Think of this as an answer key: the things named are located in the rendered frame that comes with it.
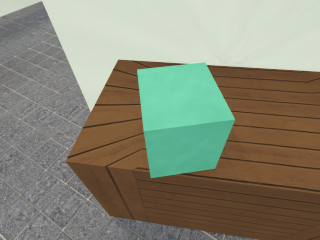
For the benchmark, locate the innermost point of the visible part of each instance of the pedestal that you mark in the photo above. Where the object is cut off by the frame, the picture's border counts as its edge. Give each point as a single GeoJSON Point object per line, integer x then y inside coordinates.
{"type": "Point", "coordinates": [266, 184]}

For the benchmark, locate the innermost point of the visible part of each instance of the carton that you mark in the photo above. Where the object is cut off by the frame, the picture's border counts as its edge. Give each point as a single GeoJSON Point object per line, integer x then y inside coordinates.
{"type": "Point", "coordinates": [186, 120]}

